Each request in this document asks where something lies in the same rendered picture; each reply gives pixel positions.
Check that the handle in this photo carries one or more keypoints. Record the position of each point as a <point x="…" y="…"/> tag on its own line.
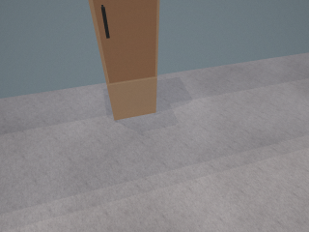
<point x="105" y="22"/>

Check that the cupboard door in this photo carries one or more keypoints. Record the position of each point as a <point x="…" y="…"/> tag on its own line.
<point x="129" y="52"/>

